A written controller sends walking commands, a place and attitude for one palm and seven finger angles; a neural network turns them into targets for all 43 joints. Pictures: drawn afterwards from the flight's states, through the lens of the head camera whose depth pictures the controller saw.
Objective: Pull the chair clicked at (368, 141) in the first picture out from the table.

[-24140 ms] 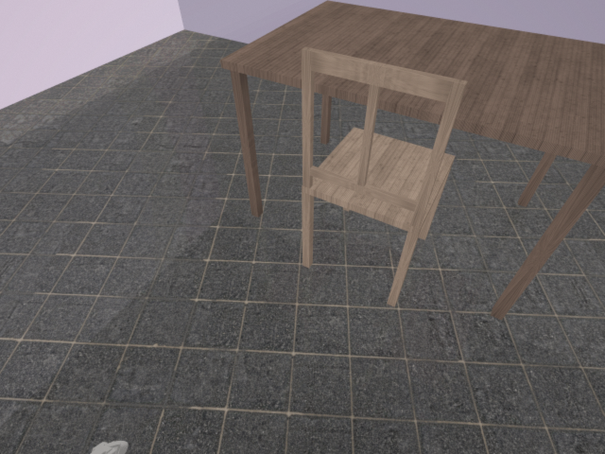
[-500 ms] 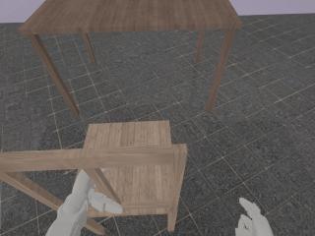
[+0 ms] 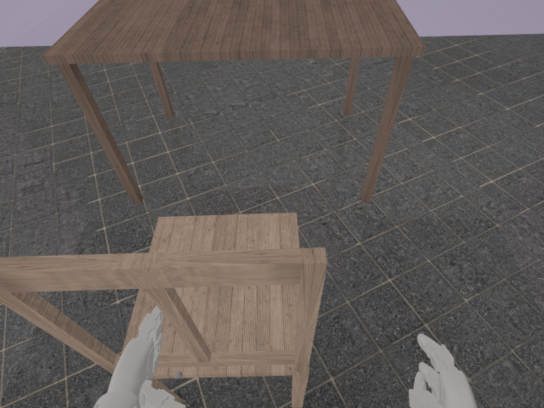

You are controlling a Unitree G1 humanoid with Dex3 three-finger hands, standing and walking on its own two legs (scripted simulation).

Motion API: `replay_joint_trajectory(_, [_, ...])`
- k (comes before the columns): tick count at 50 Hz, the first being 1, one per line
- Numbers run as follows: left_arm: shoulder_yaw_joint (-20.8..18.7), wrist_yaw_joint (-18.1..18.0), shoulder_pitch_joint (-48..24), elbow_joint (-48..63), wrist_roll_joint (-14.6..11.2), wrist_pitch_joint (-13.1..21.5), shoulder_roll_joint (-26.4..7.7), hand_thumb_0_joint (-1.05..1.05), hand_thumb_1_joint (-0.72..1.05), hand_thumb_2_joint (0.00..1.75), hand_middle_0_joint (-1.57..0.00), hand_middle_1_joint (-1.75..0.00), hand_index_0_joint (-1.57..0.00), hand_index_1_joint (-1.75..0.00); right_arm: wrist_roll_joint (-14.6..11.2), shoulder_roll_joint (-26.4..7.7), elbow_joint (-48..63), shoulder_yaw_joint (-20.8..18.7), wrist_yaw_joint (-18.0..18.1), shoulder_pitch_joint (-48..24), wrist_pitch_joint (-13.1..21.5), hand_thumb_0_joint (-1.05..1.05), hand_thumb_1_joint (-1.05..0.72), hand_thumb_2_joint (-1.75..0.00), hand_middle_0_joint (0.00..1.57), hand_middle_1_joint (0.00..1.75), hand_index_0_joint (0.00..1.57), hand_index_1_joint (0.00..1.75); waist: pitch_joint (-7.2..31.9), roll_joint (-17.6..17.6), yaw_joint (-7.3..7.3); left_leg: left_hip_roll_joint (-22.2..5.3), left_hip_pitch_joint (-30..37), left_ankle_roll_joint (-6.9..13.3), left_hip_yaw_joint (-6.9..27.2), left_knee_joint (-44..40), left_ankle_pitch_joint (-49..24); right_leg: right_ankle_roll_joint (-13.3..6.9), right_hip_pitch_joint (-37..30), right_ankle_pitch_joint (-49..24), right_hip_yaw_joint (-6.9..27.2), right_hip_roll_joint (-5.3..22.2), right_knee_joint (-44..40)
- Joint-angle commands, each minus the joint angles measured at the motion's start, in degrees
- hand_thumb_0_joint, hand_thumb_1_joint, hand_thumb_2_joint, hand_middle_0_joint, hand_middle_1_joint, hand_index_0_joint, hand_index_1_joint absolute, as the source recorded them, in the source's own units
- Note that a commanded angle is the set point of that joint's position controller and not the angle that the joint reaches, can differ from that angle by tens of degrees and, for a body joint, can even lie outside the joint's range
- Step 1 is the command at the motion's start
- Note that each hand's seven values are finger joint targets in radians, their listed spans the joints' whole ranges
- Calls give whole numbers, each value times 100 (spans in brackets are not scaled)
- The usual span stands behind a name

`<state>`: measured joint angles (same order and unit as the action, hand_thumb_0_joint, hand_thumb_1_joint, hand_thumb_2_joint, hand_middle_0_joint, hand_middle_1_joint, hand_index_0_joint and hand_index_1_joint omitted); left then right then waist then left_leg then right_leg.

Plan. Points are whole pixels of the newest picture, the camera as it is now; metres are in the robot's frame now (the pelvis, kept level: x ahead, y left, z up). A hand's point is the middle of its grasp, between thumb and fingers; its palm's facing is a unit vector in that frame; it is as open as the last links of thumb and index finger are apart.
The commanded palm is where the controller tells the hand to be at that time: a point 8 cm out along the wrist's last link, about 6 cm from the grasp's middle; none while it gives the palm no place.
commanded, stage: draw the fingers out of the gap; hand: left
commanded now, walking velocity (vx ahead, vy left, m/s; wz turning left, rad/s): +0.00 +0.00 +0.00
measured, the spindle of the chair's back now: (185, 328) +0.26 +0.15 -0.04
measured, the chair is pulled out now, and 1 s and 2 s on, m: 0.71 0.71 0.71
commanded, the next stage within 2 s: draw the hand back to the body in 0.44 s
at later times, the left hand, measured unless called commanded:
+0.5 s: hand out of the picture +0.12 +0.14 -0.02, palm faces -0.03 -0.99 -0.16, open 17.5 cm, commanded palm +0.10 +0.19 +0.00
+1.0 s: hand out of the picture +0.13 +0.17 +0.06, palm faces +0.00 -1.00 -0.09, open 17.5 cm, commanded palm +0.10 +0.24 +0.08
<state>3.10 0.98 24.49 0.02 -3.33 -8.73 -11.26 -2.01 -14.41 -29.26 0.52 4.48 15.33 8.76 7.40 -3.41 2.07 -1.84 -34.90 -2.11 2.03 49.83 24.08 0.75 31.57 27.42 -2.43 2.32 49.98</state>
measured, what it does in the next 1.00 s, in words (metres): stands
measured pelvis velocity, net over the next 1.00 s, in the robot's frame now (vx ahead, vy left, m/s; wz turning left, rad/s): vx -0.02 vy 0.00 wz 0.00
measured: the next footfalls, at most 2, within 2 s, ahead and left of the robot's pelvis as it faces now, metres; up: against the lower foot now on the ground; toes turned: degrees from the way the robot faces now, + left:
none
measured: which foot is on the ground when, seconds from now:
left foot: down 0.00-1.00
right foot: down 0.00-1.00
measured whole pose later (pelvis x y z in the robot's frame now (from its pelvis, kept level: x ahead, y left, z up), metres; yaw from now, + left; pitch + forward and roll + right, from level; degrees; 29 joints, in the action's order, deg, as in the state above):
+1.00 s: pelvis -0.02 +0.00 -0.03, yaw +0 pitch +8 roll -2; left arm -5.4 11.5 40.5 19.6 -14.5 11.3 -13.6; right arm -4.6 -10.3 -30.7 -0.5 5.9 13.5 11.2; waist 8.7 -4.1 -0.8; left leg -2.4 -41.2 -2.1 3.4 60.4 27.5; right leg 0.7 36.8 30.3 -3.1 1.7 59.0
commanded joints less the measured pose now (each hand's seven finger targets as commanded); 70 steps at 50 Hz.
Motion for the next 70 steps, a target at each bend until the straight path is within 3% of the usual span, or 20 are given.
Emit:
replay_joint_trajectory(1, [-128,-93,-354,1493,47,406,-436,0,-55,20,0,0,0,0,24,-583,942,-204,112,-371,427,0,-90,-90,20,30,20,30,655,416,115,151,714,378,-112,-464,-1261,-32,22,-1637,-237,-95,-738])
replay_joint_trajectory(8, [-117,-166,267,1757,144,265,-489,0,-55,20,0,0,0,0,17,-502,1041,-175,157,-500,414,0,-90,-90,20,30,20,30,601,173,-11,187,489,373,-84,-428,-945,-83,92,-1187,-220,-93,-697])
replay_joint_trajectory(14, [-50,-179,891,1996,133,90,-421,0,-55,20,0,0,0,0,1,-423,1166,-157,170,-598,348,0,-90,-90,20,30,20,30,461,328,-31,187,307,372,-83,-382,-710,-77,157,-904,-214,-102,-713])
replay_joint_trajectory(25, [-31,-118,1565,2531,142,280,-471,0,-55,20,0,0,0,0,-23,-367,1227,-215,241,-606,451,0,-90,-90,20,30,20,30,268,351,-20,214,-14,398,-47,-176,-414,-95,457,-432,-194,-142,-647])
replay_joint_trajectory(28, [-52,-96,1877,2712,184,319,-509,0,-55,20,0,0,0,0,-28,-341,1257,-259,255,-611,468,0,-90,-90,20,30,20,30,440,241,-91,215,-30,402,-46,-135,-490,-124,411,-492,-213,-146,-547])
replay_joint_trajectory(29, [-62,2,1374,3507,-545,1106,72,0,-55,20,0,0,0,0,-28,-278,1220,-222,259,-533,622,0,-90,-90,20,30,20,30,313,614,-5,279,-128,368,-36,106,-642,-99,671,-686,-372,-222,-420])
replay_joint_trajectory(30, [-390,54,1558,3121,-513,1455,-328,0,-55,20,0,0,0,0,-21,-309,994,-281,252,-526,704,0,-90,-90,20,30,20,30,476,473,-97,257,-148,356,-76,228,-643,-129,661,-678,-286,-238,-343])
replay_joint_trajectory(33, [-679,161,1505,3491,-652,2053,-534,0,-55,20,0,0,0,0,-61,-290,894,-303,231,-471,824,0,-90,-90,20,30,20,30,641,-84,-171,248,-78,331,-69,227,-752,-173,638,-673,-275,-238,-194])
replay_joint_trajectory(39, [-647,756,1651,2914,-836,3257,-303,0,-55,20,0,0,0,0,-97,-203,654,-380,-18,-688,862,0,-90,-90,20,30,20,30,505,127,-167,181,-429,275,-30,518,-818,-157,942,-810,-261,-233,127])
replay_joint_trajectory(42, [-925,1100,2027,2741,-944,2995,-496,0,-55,20,0,0,0,0,-178,-268,888,-422,-14,-855,725,0,-90,-90,20,30,20,30,772,241,-277,168,-288,305,-91,332,-634,-125,502,-720,-171,-192,-66])
replay_joint_trajectory(46, [-1496,1083,1766,3306,-1232,2444,-883,0,-55,20,0,0,0,0,-252,-214,1032,-343,180,-969,610,0,-90,-90,20,30,20,30,816,300,-343,156,-74,338,-55,90,-490,-111,115,-475,-79,-163,-367])
replay_joint_trajectory(48, [-1754,949,1564,3558,-1317,2411,-1053,0,-55,20,0,0,0,0,-268,-182,975,-315,268,-971,651,0,-90,-90,20,30,20,30,666,310,-363,117,34,347,-34,18,-543,-125,71,-471,-91,-195,-490])
replay_joint_trajectory(53, [-1651,992,1138,3594,-1422,2529,-941,0,-37,29,-2,-4,-2,-4,-264,-241,739,-216,302,-820,917,0,-90,-90,20,30,20,30,277,166,-219,72,324,349,32,-176,-723,-121,54,-704,-155,-238,-737])
replay_joint_trajectory(54, [-1944,111,1602,3456,-374,1918,-1929,0,-33,31,-3,-5,-3,-5,-104,-149,727,-174,429,-859,668,0,-90,-90,20,30,20,30,337,56,-675,-75,646,303,-46,-420,-725,-272,-314,-747,321,-30,-1203])
replay_joint_trajectory(55, [-1550,-222,1600,3793,-251,1674,-1299,0,-30,32,-4,-5,-4,-5,-75,-75,871,-104,453,-800,588,0,-90,-90,20,30,20,30,6,2,-445,-31,819,305,-98,-532,-657,-247,-255,-736,227,33,-1388])
replay_joint_trajectory(56, [-1475,-380,1617,3627,-182,1551,-1145,0,-26,34,-4,-6,-4,-6,-79,-83,829,-121,460,-805,542,0,-90,-90,20,30,20,30,-151,215,-421,-50,878,294,-77,-588,-602,-236,-254,-690,153,46,-1450])
replay_joint_trajectory(57, [-1344,-501,1625,3563,-92,1452,-991,0,-22,36,-4,-7,-4,-7,-61,-75,778,-93,458,-852,455,0,-90,-90,20,30,20,30,-368,55,-410,-63,957,309,-105,-664,-528,-235,-286,-587,123,31,-1540])
replay_joint_trajectory(60, [-1739,-810,1315,3768,44,1325,-1500,0,-12,41,-6,-9,-6,-9,-27,-128,740,-43,515,-935,329,0,-90,-90,20,30,20,30,-478,-3,-442,-48,1276,315,-128,-949,-576,-242,-550,-654,105,15,-1839])
replay_joint_trajectory(64, [-1853,-989,901,3820,117,1317,-1584,0,3,48,-8,-12,-8,-12,14,-176,698,37,548,-1007,364,0,-90,-90,20,30,20,30,-611,70,-431,-30,1697,321,-111,-1389,-559,-222,-858,-599,56,2,-2159])
replay_joint_trajectory(70, [-2023,-1072,608,4112,150,1336,-1680,0,25,58,-11,-16,-11,-16,62,-268,542,45,470,-1056,448,0,-90,-90,20,30,20,30,-336,-230,-479,-50,2336,294,-42,-1962,-1139,-217,-1557,-1348,-28,-14,-2228])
